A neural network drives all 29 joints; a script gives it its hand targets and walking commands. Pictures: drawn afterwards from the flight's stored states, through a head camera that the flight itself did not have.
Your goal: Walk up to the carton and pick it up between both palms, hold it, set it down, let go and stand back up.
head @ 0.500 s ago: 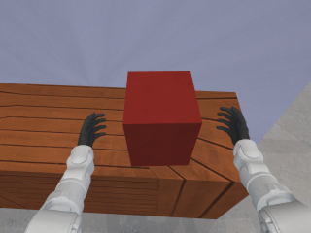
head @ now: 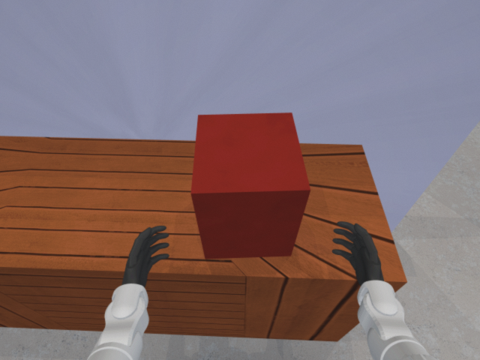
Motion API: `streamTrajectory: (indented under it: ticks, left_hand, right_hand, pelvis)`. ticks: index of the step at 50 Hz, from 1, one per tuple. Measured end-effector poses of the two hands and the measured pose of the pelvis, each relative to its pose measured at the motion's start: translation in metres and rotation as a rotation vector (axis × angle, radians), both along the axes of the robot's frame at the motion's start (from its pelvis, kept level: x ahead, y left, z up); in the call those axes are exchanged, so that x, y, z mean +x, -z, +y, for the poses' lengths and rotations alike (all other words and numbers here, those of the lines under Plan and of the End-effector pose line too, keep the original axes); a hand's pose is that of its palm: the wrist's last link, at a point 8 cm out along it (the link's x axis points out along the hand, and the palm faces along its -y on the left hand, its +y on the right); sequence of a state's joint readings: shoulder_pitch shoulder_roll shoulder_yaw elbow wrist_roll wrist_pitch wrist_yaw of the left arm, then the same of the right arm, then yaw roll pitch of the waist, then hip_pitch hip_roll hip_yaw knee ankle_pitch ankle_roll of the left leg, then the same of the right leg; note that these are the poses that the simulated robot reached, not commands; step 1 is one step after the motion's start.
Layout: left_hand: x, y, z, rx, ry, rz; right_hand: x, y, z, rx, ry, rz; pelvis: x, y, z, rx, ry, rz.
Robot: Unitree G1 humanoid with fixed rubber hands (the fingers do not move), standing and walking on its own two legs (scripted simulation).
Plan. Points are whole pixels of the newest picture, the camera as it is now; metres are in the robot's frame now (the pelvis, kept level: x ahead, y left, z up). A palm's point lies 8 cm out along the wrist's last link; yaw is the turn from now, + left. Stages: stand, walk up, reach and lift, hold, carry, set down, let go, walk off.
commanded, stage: set down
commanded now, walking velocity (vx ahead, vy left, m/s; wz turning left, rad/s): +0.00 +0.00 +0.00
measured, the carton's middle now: (246, 188) +0.48 +0.00 -0.04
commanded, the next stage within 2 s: let go in 1.34 s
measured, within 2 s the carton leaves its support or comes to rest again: neither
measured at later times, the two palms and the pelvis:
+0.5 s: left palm (130, 314) +0.23 +0.21 -0.05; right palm (358, 293) +0.24 -0.18 -0.04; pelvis +0.00 +0.00 +0.00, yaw +0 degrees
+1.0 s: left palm (125, 354) +0.18 +0.21 -0.06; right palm (391, 332) +0.18 -0.22 -0.05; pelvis +0.02 -0.01 +0.01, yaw -2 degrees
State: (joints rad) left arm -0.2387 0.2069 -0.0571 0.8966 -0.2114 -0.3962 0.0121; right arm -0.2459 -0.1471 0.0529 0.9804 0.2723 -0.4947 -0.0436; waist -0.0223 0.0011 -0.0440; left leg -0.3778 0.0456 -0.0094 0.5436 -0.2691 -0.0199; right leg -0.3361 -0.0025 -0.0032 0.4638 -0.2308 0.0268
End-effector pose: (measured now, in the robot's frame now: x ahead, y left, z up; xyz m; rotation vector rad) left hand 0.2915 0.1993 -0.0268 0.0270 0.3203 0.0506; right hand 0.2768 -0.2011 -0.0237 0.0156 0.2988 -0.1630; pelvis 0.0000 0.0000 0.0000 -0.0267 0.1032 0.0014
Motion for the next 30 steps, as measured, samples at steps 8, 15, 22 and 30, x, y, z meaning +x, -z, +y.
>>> streamTrajectory:
  ticks: [8,15,22,30]
  left_hand:
    - [-0.024,0.002,0.003,-0.014,0.005,0.003]
    - [-0.041,0.009,0.01,-0.016,-0.001,0.039]
    - [-0.056,0.021,0.01,0.001,-0.002,0.121]
    - [-0.066,0.019,0.008,0.008,-0.033,0.138]
  right_hand:
    - [-0.019,-0.006,0.0,-0.022,0.002,-0.028]
    - [-0.026,-0.005,0.01,-0.027,-0.013,0.007]
    - [-0.03,0.01,0.022,-0.029,-0.057,0.09]
    - [-0.041,0.016,0.012,-0.035,-0.053,0.103]
  pelvis:
    - [-0.002,-0.001,0.0,0.006,0.012,-0.065]
    - [-0.007,-0.001,0.0,0.012,0.01,-0.11]
    - [-0.006,-0.001,0.002,0.01,0.005,-0.129]
    - [0.008,-0.003,0.002,0.006,0.006,-0.14]
